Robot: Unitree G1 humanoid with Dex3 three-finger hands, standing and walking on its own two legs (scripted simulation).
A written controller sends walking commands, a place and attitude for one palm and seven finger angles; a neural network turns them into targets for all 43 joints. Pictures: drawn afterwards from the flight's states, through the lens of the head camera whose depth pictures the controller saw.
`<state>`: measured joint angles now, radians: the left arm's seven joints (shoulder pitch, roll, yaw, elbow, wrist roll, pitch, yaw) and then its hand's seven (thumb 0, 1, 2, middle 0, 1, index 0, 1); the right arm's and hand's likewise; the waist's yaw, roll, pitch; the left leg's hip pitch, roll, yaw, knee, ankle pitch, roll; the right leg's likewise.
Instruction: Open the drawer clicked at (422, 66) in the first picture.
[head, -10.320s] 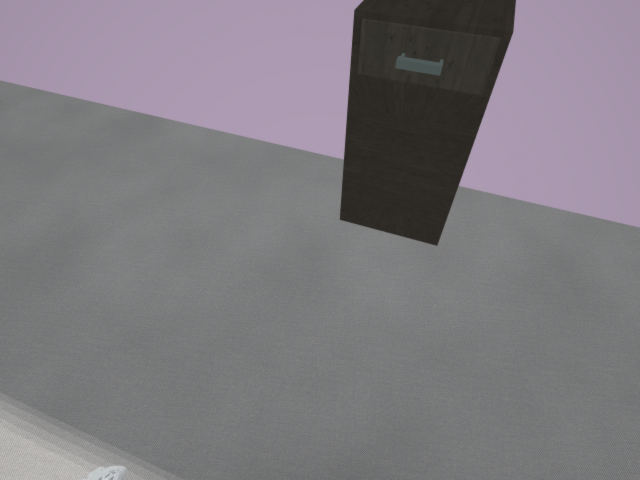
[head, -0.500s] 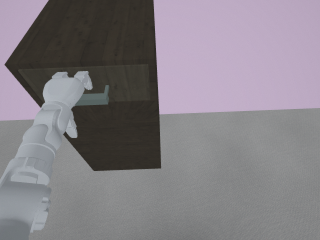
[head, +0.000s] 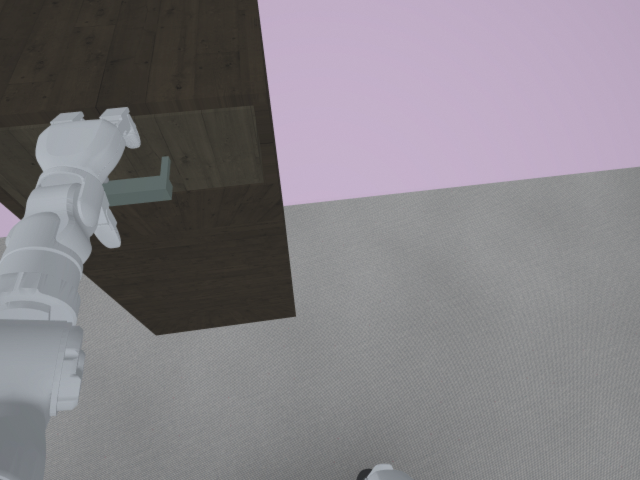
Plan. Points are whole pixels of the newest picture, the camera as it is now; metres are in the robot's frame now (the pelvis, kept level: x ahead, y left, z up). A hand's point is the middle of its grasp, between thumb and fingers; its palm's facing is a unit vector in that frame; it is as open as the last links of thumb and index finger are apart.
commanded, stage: move the hooked fingers above the handle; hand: left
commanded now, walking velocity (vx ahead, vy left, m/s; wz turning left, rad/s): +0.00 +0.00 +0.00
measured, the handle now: (124, 179) +0.54 +0.26 +0.01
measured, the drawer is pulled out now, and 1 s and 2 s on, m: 0.00 0.00 0.00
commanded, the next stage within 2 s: lower the fingers behind the handle in 0.56 s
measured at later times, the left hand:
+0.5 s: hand (103, 181) +0.48 +0.25 +0.07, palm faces -0.06 -0.01 -1.00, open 13.8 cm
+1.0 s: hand (105, 194) +0.48 +0.26 +0.05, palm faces -0.08 -0.02 -1.00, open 13.8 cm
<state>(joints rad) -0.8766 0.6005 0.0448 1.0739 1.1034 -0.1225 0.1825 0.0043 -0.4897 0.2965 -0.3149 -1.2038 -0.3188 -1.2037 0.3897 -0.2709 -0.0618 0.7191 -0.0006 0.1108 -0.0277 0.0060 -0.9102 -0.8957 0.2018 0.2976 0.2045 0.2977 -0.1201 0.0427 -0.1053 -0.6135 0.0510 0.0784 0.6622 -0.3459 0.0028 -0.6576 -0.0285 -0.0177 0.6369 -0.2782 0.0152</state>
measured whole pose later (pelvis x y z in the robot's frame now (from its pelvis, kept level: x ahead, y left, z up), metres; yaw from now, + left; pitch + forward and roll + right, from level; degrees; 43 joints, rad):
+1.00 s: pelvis +0.01 +0.00 +0.00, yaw +1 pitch +18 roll -1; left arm -0.83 0.60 0.04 1.05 1.10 -0.19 0.21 0.00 -0.49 0.30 -0.32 -1.20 -0.32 -1.20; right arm 0.37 -0.27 -0.07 0.73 -0.01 0.11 -0.03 0.00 -0.91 -0.90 0.20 0.30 0.20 0.30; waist -0.11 0.04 -0.11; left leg -0.65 0.05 0.05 0.70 -0.36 0.00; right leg -0.68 -0.03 -0.04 0.66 -0.30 0.01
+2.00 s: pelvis -0.01 +0.01 -0.03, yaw +1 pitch +22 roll -2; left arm -0.86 0.59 0.04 1.13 1.13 -0.14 0.31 0.00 -0.49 0.30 -0.31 -1.20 -0.32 -1.20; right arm 0.35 -0.27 -0.05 0.74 -0.03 0.10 -0.01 0.00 -0.91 -0.90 0.20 0.30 0.21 0.30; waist -0.14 0.04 -0.14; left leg -0.85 0.05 0.04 0.87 -0.42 0.01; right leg -0.87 -0.03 -0.04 0.81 -0.34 0.02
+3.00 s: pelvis -0.01 +0.01 -0.03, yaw +1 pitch +22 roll -2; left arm -0.85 0.58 0.03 1.12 1.12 -0.13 0.31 0.00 0.64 0.77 -0.35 -1.33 -0.39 -1.33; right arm 0.36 -0.26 -0.05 0.75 -0.03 0.11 -0.01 0.00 -0.91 -0.90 0.20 0.30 0.21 0.30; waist -0.14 0.05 -0.14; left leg -0.84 0.05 0.04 0.88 -0.43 0.01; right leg -0.85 -0.03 -0.03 0.81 -0.34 0.03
